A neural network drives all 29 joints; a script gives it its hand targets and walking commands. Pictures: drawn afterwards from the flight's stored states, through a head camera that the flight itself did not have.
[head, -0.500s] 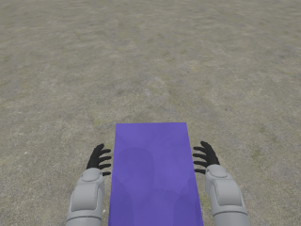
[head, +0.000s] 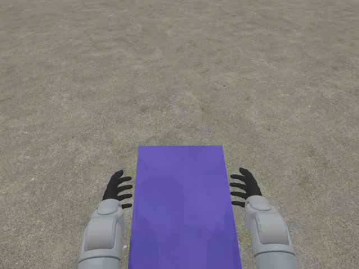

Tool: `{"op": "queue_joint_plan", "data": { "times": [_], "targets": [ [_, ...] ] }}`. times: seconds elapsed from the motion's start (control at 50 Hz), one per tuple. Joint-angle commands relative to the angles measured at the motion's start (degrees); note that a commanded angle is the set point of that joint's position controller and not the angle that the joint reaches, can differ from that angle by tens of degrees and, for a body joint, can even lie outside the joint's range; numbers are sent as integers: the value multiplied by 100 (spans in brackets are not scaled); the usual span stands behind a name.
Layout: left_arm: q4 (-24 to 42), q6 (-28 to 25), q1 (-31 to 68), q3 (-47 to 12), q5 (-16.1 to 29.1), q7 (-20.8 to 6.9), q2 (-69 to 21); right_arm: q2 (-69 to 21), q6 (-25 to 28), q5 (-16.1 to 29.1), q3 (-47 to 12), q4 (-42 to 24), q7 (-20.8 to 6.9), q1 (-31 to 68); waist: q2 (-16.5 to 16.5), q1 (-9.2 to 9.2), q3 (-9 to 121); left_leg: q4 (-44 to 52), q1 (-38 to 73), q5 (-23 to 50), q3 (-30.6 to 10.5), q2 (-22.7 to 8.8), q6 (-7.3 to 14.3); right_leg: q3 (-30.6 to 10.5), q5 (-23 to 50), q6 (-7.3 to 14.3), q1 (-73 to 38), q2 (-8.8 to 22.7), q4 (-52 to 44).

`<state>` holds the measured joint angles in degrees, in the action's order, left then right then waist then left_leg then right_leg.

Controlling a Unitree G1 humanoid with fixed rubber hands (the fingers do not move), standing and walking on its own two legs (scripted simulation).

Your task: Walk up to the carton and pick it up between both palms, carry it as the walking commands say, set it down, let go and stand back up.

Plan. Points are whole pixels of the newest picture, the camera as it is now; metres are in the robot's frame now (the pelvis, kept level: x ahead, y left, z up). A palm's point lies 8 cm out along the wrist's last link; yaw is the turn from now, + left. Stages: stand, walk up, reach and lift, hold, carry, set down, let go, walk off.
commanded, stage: carry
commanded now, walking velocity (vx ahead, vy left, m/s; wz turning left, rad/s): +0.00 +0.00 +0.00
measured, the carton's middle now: (181, 207) +0.32 +0.00 -0.06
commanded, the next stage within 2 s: hold in 0.42 s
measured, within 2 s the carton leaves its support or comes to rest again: neither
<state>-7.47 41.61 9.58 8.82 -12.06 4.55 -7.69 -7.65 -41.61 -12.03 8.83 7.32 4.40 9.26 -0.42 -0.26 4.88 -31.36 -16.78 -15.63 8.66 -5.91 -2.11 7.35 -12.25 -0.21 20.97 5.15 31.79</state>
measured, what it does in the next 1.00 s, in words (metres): stands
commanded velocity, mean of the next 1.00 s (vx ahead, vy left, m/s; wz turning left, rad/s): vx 0.00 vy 0.00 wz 0.00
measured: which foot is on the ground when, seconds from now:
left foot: down 0.00-1.00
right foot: down 0.00-1.00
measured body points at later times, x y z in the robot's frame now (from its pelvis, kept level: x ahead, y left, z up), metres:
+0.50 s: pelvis -0.01 +0.00 +0.01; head -0.02 +0.00 +0.46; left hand +0.28 +0.17 +0.03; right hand +0.28 -0.15 +0.02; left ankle +0.00 +0.14 -0.73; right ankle +0.05 -0.12 -0.73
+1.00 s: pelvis +0.00 +0.01 +0.01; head -0.01 +0.01 +0.46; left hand +0.31 +0.18 +0.01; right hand +0.32 -0.14 +0.01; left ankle +0.01 +0.14 -0.73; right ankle +0.05 -0.12 -0.73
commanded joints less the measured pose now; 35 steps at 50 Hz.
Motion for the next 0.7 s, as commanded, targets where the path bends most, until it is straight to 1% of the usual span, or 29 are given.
{"op": "queue_joint_plan", "data": {
  "times": [0.0,0.4,0.42,0.44,0.46,0.48,0.5,0.52,0.54,0.56,0.58,0.6,0.62,0.64,0.66,0.68],
  "targets": [
    [575,-279,2569,-3029,1423,-1349,-4331,-4307,210,1396,-3031,-480,-1337,2484,-4,-9,1356,543,222,388,-401,-334,177,-523,629,216,-689,431,-497],
    [636,-260,2497,-2980,1480,-1303,-4279,-4250,212,1446,-2990,-564,-1278,2445,-3,-7,1400,537,165,365,-432,-313,209,-538,614,233,-630,416,-470],
    [335,-217,2339,-2685,987,-1372,-3996,-4389,171,1377,-3150,-299,-1383,2218,434,-242,416,923,679,854,-1204,1116,548,-1310,1305,24,-1886,-720,-855],
    [257,-351,2283,-2598,901,-1363,-3856,-4165,293,1311,-3024,-360,-1383,2313,321,-241,273,1094,578,736,-1378,1065,559,-1376,981,87,-1969,-772,-969],
    [461,-413,2367,-2652,902,-1377,-3992,-4163,360,1380,-3170,-489,-1459,2604,255,-343,509,1172,831,878,-1396,1040,518,-1371,899,101,-2011,-805,-1019],
    [676,-462,2474,-2794,952,-1403,-4104,-4272,409,1459,-3365,-662,-1502,2741,172,-392,760,1178,966,1199,-1414,1042,508,-1388,1091,81,-2124,-822,-1043],
    [816,-493,2661,-2884,1051,-1447,-4156,-4395,431,1494,-3435,-783,-1511,2843,18,-365,1061,1156,870,1264,-1428,1063,492,-1384,1175,69,-2468,-856,-1040],
    [819,-477,2993,-2926,1096,-1520,-4171,-4548,398,1456,-3507,-901,-1522,3322,-157,-439,1260,1133,825,1117,-1370,1081,518,-1403,1065,62,-2491,-875,-1052],
    [803,-446,3093,-3022,1176,-1602,-4291,-4669,364,1387,-3492,-887,-1528,3349,-196,-322,1329,1174,900,999,-1333,1086,516,-1400,1047,51,-2490,-878,-1091],
    [762,-410,3157,-3028,1205,-1661,-4376,-4776,333,1351,-3486,-775,-1556,3353,-147,-320,1323,1231,872,891,-1316,1067,489,-1391,962,58,-2551,-894,-1101],
    [374,-348,3408,-3126,1608,-1864,-5127,-4746,356,1143,-3201,-562,-1599,3154,-198,430,1415,1231,459,337,-1285,1107,390,-1132,567,127,-2692,-1043,-1048],
    [-22,-309,3378,-2899,1439,-1943,-5176,-4876,305,1071,-3070,-171,-1680,3195,-99,347,1101,1354,376,57,-1297,1061,377,-1094,315,106,-2539,-1033,-1063],
    [-270,-305,3582,-2770,1331,-2012,-5188,-4938,293,1006,-2861,138,-1737,3269,37,397,875,1448,222,-293,-1312,1017,371,-1064,62,88,-2472,-1029,-1072],
    [-549,-312,3755,-2620,1181,-2061,-5251,-5016,294,979,-2695,413,-1816,3440,202,403,719,1530,151,-586,-1334,979,368,-1020,-142,74,-2417,-1053,-1047],
    [-801,-330,3805,-2469,1048,-2097,-5299,-5090,292,997,-2591,629,-1891,3554,244,373,604,1570,100,-660,-1351,953,370,-990,-182,64,-2393,-1050,-1057],
    [-1032,-360,3858,-2280,903,-2123,-5306,-5191,294,1032,-2527,804,-1968,3744,231,239,533,1570,19,-708,-1337,956,381,-1009,-299,46,-2397,-1035,-1078]
  ]
}}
